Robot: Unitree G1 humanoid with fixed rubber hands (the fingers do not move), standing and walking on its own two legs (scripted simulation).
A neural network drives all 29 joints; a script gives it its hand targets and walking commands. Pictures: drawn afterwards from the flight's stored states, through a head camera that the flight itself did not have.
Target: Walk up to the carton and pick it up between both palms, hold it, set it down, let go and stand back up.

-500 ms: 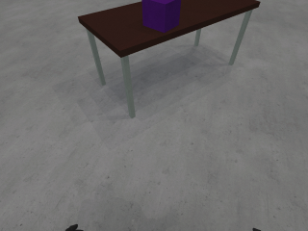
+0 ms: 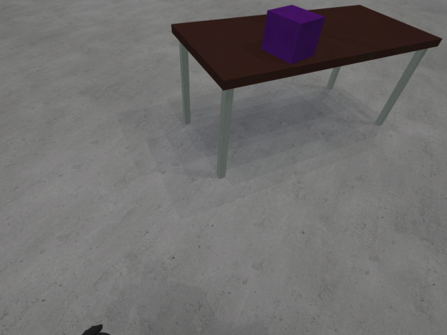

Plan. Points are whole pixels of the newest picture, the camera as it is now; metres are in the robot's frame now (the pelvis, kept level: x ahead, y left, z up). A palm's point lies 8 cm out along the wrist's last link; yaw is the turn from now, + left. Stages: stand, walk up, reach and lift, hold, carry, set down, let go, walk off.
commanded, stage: walk up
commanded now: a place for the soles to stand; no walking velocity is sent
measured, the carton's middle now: (291, 33) +1.42 -0.22 +0.00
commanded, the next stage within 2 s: none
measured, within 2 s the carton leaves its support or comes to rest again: neither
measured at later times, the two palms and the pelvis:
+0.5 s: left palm (129, 276) +0.26 +0.22 -0.11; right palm out of the picture +0.20 -0.40 -0.10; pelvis +0.16 -0.08 -0.02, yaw +3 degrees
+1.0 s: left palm (151, 246) +0.35 +0.20 -0.14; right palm (399, 216) +0.47 -0.42 -0.08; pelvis +0.33 -0.11 -0.02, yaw +14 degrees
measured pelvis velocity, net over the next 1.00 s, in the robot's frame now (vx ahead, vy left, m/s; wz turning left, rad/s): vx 0.33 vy -0.11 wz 0.24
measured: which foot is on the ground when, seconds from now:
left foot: down 0.00-0.42, up 0.44-0.76, down 0.78-1.00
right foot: down 0.00-0.02, up 0.04-0.38, down 0.40-0.80, up 0.82-1.00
